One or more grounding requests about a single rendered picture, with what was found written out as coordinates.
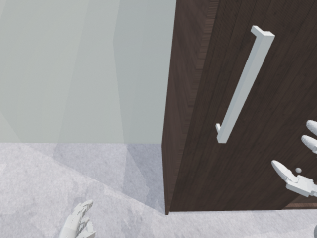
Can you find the handle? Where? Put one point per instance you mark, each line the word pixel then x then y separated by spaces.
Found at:
pixel 252 67

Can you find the robot right hand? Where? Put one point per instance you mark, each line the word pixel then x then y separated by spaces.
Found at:
pixel 300 184

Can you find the robot left hand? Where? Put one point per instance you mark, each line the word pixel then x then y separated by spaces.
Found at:
pixel 74 224

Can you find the wardrobe door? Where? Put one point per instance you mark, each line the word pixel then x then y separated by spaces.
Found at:
pixel 238 175
pixel 303 199

